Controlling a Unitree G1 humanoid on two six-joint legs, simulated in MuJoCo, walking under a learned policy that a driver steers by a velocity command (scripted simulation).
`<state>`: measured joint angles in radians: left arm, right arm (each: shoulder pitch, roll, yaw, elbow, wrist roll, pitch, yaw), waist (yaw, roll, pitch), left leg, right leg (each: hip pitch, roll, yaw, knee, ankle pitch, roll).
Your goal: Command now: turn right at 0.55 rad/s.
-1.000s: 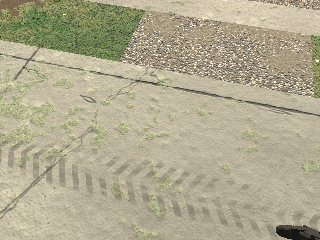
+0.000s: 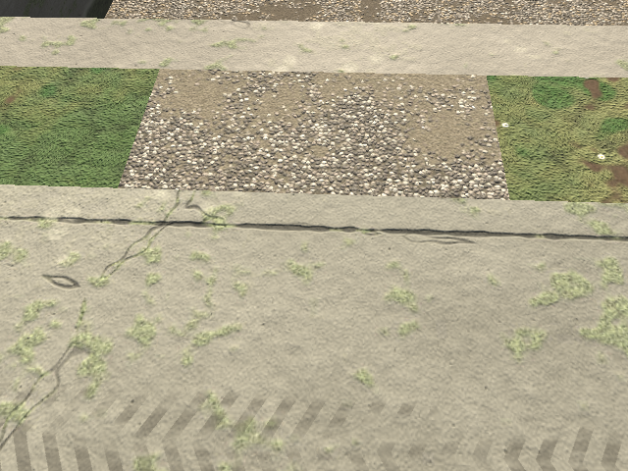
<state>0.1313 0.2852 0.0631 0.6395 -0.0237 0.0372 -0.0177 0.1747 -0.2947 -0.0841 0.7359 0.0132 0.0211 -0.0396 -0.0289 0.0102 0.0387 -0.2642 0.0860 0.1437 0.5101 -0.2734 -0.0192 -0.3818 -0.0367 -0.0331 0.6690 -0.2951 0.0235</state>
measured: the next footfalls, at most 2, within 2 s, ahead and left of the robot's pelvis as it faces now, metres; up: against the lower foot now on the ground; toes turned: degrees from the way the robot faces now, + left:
right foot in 0.02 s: +0.05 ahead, -0.12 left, +0.00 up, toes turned -3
left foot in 0.52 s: +0.08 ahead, +0.10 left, +0.00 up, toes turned -19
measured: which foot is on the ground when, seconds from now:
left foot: down 0.00-0.02, up 0.04-0.50, down 0.52-0.88, up 0.90-1.00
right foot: up 0.00-0.00, down 0.02-0.52, up 0.54-0.86, down 0.88-1.00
